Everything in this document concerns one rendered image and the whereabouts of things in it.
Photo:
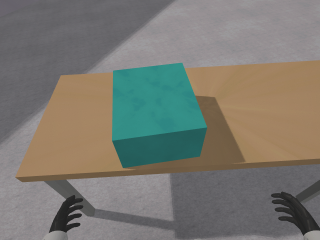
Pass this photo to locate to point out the carton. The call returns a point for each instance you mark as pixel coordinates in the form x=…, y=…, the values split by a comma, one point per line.
x=155, y=115

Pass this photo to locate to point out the left robot hand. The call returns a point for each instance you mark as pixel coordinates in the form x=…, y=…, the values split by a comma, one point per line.
x=61, y=219

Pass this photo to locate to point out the right robot hand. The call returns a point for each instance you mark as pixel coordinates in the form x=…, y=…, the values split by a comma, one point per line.
x=301, y=217

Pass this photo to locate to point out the robot left forearm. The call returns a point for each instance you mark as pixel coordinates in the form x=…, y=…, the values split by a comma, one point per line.
x=56, y=235

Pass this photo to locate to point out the table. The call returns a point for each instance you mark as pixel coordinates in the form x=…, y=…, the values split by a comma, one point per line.
x=257, y=116

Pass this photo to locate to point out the robot right forearm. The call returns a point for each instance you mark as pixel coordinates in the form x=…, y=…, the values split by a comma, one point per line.
x=312, y=235

